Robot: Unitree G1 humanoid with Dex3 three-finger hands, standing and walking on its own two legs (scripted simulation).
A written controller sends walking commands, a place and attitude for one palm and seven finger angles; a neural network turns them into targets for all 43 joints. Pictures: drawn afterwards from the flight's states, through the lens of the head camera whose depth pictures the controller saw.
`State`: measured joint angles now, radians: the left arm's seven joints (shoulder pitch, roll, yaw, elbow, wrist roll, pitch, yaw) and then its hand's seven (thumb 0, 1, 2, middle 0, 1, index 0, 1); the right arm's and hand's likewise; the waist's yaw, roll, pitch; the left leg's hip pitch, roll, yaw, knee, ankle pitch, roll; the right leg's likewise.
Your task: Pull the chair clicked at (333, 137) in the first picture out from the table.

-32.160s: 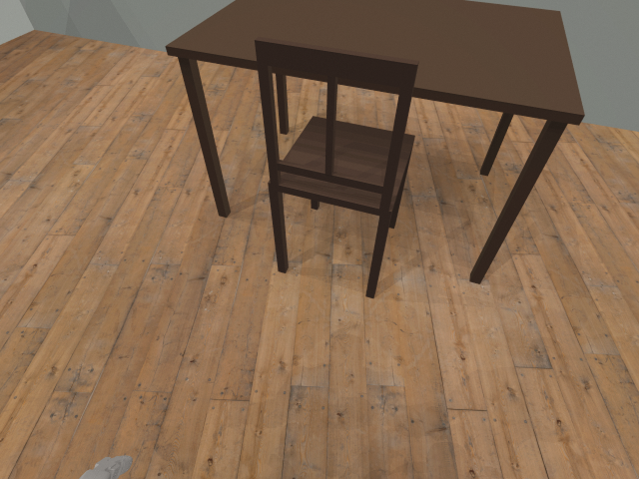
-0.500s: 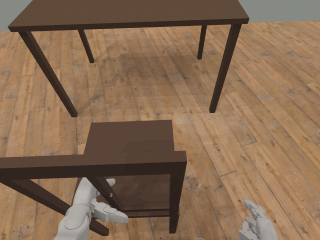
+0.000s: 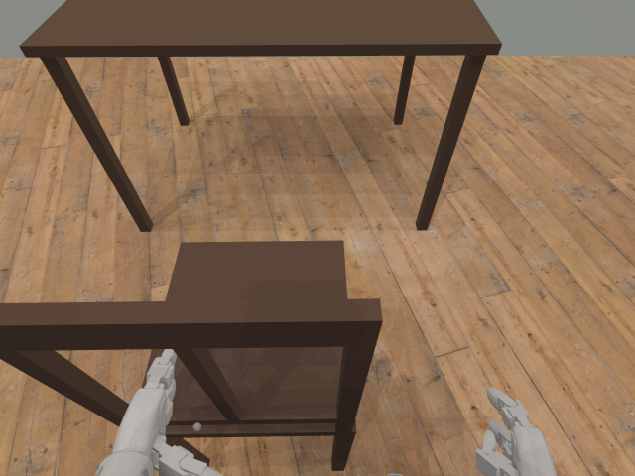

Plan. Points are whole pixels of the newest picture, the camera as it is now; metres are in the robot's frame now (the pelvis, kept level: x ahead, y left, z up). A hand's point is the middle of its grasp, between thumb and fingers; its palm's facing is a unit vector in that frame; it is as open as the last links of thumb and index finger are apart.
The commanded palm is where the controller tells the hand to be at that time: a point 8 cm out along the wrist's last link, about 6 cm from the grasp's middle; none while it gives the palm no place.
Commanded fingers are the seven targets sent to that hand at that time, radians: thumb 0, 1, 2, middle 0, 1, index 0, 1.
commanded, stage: draw the fingers out of the gap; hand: left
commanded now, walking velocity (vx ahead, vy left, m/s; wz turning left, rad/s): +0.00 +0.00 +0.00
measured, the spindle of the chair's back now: (215, 384) +0.25 +0.14 -0.03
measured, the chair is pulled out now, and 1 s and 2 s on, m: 0.63 0.63 0.63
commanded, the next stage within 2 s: draw the hand back to the body in 0.56 s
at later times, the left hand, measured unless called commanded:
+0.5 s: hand out of the picture +0.13 +0.16 -0.03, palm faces +0.01 -0.99 -0.15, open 17.5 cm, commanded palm +0.10 +0.21 -0.01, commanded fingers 0.00 -0.55 0.20 0.00 0.00 0.00 0.00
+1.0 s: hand (153, 471) +0.14 +0.16 +0.05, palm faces +0.02 -1.00 -0.08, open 17.5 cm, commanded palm +0.09 +0.23 +0.06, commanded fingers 0.00 -0.55 0.20 0.00 0.00 0.00 0.00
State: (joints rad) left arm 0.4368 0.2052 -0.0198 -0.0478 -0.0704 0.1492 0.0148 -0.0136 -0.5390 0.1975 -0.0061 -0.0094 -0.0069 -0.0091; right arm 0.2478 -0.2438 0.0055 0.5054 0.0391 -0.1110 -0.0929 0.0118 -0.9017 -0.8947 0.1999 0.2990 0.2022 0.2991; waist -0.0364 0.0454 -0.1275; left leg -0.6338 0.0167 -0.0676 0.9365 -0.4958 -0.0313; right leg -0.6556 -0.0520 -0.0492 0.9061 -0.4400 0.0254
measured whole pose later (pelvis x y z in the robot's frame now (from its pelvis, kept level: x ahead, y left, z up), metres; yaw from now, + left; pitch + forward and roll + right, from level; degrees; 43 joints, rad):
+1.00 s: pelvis -0.02 +0.00 -0.03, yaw +0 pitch +13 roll -2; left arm 0.75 0.22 0.05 -0.39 -0.21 -0.32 -0.14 -0.01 -0.55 0.20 0.00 0.00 0.00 0.00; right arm 0.19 -0.17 -0.03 0.52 0.07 -0.16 -0.08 0.01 -0.90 -0.89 0.20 0.30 0.20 0.30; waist 0.02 0.05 -0.16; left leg -0.80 0.02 -0.09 1.15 -0.57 -0.03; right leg -0.80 -0.05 -0.07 1.09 -0.50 0.02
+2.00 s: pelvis +0.01 -0.01 +0.04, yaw +1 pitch -3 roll +0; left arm 0.63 0.49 0.14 -0.38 -0.05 0.24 0.13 0.01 0.77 0.83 -0.19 -0.28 -0.48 -0.37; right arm 0.18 -0.25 0.05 0.68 0.04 -0.25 -0.12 0.01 -0.90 -0.89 0.20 0.30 0.20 0.30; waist 0.09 0.09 0.06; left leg -0.15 0.03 -0.08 0.56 -0.36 -0.05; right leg -0.17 -0.04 -0.08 0.57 -0.33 0.01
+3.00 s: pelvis -0.10 +0.01 +0.04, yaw -2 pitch -2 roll +0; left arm 0.48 0.39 0.43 -0.31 -0.05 -0.10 0.19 0.00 0.89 0.89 -0.20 -0.30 -0.21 -0.30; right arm 0.19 -0.24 -0.02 0.64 0.05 -0.04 -0.09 0.01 -0.90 -0.89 0.20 0.30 0.20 0.30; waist 0.02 0.09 -0.05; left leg -0.36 0.00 -0.01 0.76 -0.43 0.00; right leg -0.39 -0.08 -0.04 0.55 -0.14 0.02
